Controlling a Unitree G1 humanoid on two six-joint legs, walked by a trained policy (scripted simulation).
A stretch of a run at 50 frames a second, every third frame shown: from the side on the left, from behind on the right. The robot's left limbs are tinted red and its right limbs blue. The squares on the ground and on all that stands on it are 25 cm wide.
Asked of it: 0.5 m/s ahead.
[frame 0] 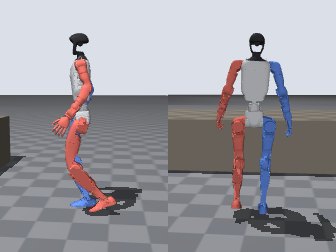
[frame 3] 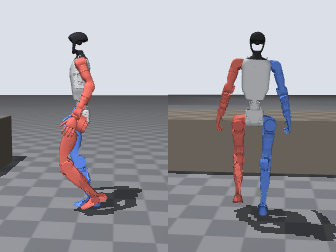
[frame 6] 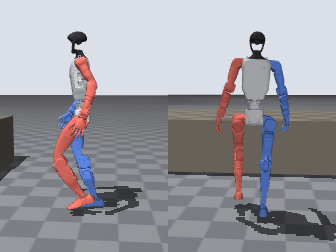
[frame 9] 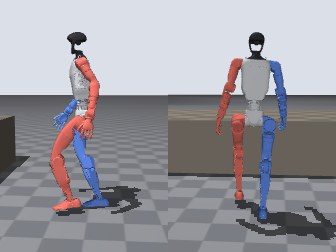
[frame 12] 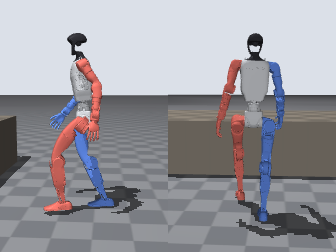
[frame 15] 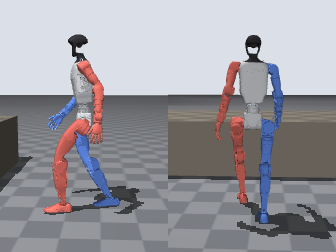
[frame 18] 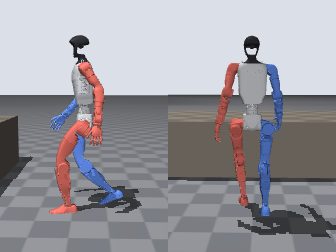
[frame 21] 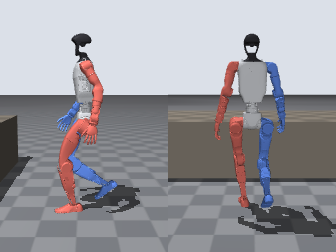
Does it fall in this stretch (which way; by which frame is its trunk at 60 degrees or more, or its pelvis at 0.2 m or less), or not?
no
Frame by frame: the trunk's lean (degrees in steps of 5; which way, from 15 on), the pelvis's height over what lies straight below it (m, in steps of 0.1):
0: 5, 0.8
3: 5, 0.8
6: 5, 0.8
9: 5, 0.8
12: 5, 0.8
15: 5, 0.8
18: 5, 0.7
21: 5, 0.7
